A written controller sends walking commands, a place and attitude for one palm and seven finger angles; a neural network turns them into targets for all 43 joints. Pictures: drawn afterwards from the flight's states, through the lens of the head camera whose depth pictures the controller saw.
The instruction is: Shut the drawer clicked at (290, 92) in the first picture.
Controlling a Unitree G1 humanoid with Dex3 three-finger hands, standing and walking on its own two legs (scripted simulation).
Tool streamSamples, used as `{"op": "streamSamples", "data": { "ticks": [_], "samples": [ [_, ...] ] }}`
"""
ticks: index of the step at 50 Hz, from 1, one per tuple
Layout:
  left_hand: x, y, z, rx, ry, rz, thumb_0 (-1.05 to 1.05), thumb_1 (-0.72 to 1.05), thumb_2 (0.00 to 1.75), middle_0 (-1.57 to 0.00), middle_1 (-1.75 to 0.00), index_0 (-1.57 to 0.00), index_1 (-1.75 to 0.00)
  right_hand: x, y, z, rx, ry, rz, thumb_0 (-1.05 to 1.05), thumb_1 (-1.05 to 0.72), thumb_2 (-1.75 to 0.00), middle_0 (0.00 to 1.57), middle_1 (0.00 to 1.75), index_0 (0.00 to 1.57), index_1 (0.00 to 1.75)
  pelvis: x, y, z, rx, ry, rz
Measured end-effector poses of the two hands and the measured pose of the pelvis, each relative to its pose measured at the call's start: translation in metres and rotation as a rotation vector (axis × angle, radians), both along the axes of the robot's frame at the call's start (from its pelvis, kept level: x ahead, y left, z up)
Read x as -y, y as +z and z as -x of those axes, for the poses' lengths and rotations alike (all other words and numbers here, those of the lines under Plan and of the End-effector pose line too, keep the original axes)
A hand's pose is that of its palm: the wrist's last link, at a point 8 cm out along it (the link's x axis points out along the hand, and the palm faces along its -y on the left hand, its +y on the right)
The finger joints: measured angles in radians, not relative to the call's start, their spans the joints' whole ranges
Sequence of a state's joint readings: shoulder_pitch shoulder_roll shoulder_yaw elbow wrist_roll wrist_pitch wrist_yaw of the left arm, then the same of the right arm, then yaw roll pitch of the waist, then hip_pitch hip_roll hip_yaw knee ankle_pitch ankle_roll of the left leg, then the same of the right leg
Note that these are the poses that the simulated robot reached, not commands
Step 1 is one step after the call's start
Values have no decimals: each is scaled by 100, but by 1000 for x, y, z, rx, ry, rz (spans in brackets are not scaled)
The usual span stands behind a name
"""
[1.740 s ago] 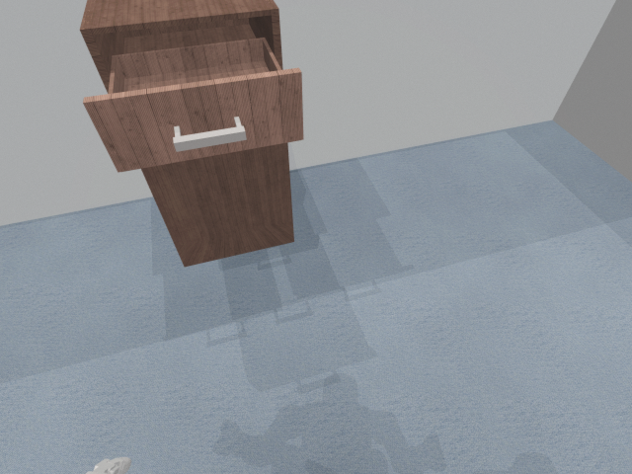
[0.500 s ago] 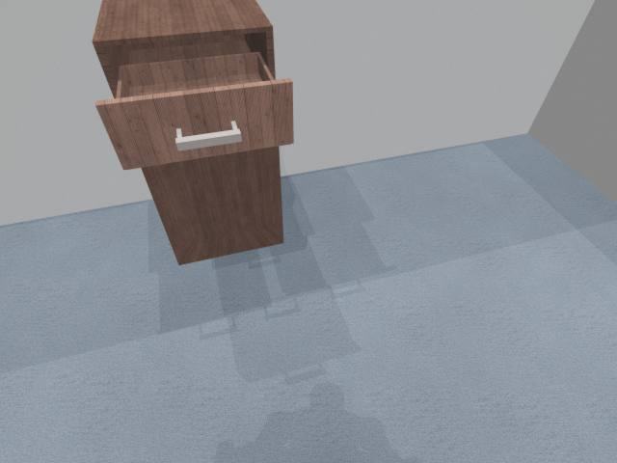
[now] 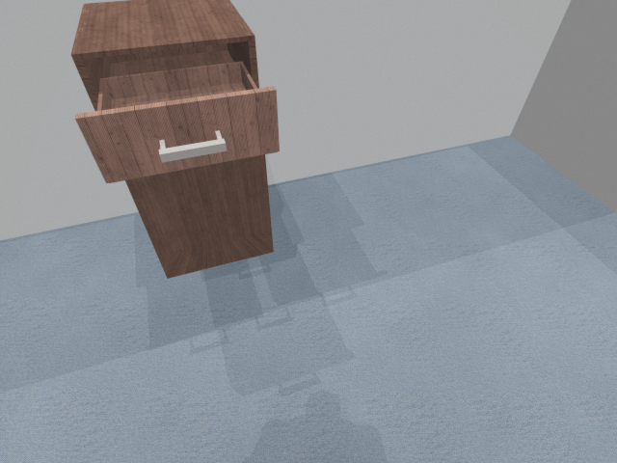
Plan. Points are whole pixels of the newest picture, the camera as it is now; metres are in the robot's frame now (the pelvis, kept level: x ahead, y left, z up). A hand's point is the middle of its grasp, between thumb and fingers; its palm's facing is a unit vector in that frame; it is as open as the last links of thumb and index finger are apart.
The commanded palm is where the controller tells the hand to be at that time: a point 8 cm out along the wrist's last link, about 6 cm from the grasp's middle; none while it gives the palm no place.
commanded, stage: walk to a spot facing it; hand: left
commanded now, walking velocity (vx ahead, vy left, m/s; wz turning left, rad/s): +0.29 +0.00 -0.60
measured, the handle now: (192, 144) +0.71 +0.31 +0.03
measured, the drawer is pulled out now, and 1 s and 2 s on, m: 0.30 0.30 0.30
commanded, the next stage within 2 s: turn to face it in 0.50 s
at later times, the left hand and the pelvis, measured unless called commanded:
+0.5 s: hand out of the picture +0.11 +0.10 -0.16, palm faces -0.11 -0.98 -0.19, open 7.4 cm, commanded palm none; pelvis +0.14 -0.07 +0.00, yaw -13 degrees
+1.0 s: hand (264, 310) +0.44 +0.13 -0.18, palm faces -0.11 -0.98 -0.16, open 7.4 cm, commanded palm none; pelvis +0.33 -0.03 +0.00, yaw -10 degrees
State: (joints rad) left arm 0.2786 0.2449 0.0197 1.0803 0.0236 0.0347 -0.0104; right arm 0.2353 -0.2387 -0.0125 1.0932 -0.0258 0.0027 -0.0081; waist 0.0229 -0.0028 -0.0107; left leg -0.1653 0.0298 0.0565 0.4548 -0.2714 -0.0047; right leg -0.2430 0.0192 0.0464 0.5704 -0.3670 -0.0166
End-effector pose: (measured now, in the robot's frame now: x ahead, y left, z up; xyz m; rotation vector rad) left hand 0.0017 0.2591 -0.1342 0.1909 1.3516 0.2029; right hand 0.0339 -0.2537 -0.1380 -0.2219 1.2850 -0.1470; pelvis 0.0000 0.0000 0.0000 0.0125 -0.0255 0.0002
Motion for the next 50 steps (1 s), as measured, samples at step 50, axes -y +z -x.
{"op": "streamSamples", "data": {
  "ticks": [50],
  "samples": [
    [80,-15,-435,164,-177,105,0,91,90,-20,-30,-20,-30,22,16,-257,-50,-249,43,-1,-94,-90,20,30,20,30,31,0,-325,-25,-168,54]
  ]
}}
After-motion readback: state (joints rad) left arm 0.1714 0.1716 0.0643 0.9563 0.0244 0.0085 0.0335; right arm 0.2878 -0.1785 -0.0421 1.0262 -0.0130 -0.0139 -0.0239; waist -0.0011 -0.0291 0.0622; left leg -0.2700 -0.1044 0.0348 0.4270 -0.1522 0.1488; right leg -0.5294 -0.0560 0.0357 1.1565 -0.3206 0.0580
